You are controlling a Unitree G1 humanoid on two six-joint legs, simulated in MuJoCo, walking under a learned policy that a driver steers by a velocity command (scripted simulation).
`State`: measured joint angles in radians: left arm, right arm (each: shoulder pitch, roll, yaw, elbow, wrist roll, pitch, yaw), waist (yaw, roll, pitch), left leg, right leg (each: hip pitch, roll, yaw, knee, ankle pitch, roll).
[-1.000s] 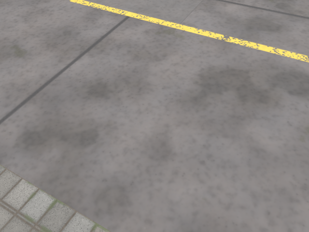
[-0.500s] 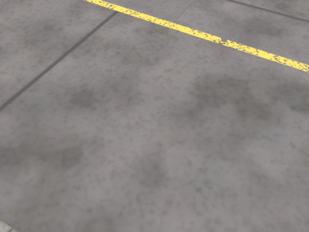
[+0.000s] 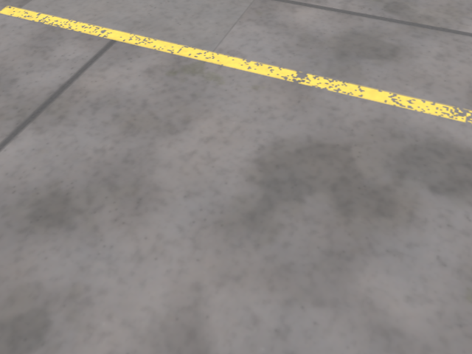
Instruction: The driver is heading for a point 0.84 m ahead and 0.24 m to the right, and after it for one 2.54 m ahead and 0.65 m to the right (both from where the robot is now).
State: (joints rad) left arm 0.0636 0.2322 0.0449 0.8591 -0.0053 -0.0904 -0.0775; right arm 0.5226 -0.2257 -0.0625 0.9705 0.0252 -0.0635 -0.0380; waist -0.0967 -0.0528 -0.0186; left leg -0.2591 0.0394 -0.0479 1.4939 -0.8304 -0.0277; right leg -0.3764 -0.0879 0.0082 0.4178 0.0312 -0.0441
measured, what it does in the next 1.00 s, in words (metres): goes down, turning right: left foot, then right foot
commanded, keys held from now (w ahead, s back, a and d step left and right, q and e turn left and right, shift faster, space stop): w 0.38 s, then w+e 0.62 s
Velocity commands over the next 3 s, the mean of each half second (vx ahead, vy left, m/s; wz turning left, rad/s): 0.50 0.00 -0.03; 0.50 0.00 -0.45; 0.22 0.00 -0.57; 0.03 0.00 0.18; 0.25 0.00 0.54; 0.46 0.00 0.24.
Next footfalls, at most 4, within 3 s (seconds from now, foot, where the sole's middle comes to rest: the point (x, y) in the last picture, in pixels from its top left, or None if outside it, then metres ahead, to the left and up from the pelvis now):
0.46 left None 0.43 0.09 -0.79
1.00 right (298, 291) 0.67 -0.20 -0.79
1.48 left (260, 227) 0.92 -0.12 -0.79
1.80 right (317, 276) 0.72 -0.27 -0.79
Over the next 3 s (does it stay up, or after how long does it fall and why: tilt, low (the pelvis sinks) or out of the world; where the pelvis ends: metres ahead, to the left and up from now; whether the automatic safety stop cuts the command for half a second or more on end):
stays up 1.12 -0.18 -0.01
